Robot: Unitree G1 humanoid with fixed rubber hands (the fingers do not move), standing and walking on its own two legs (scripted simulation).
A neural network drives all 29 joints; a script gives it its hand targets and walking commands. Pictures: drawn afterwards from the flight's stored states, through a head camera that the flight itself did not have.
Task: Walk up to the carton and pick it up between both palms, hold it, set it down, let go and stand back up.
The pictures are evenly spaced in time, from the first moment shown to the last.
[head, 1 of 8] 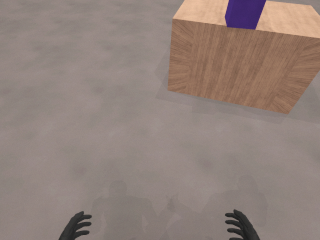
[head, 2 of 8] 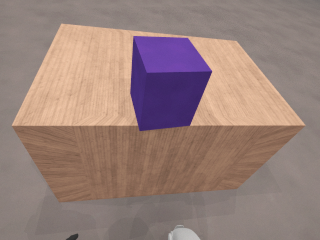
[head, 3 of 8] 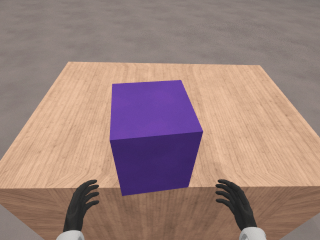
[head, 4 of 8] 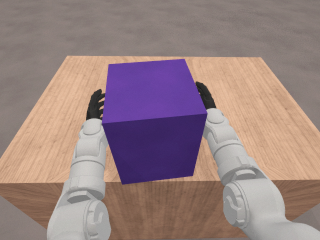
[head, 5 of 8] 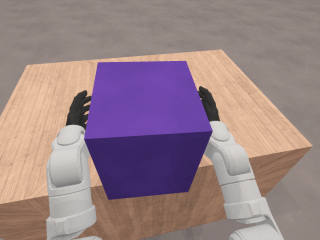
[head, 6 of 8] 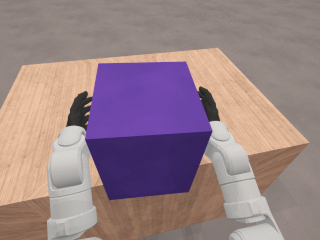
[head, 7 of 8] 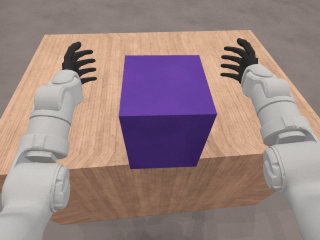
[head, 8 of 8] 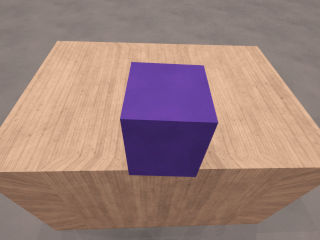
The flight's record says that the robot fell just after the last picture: no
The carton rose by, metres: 0.12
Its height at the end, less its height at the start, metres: +0.00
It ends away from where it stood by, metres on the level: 0.06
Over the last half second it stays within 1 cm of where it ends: yes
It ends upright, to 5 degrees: yes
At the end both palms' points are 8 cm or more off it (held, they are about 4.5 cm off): yes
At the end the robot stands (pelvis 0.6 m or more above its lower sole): yes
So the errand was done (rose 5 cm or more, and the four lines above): yes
